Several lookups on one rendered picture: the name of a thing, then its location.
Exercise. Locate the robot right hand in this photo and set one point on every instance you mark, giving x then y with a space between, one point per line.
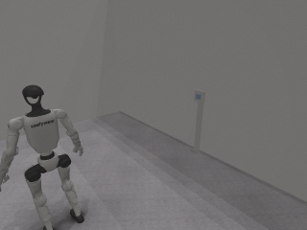
80 149

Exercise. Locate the robot left thigh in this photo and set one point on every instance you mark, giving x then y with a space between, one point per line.
32 176

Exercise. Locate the left robot upper arm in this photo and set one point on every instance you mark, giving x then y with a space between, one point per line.
13 127

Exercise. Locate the right robot upper arm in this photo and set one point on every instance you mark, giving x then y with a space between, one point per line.
64 119

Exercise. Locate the robot left hand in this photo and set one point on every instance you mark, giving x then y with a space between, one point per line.
3 179

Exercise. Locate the robot left forearm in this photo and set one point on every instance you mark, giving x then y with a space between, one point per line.
5 162

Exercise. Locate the robot left shin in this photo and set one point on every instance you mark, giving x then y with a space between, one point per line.
44 214

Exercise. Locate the panel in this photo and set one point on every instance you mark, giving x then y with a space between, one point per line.
199 118

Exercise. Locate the robot right forearm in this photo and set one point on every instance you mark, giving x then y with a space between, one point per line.
76 140

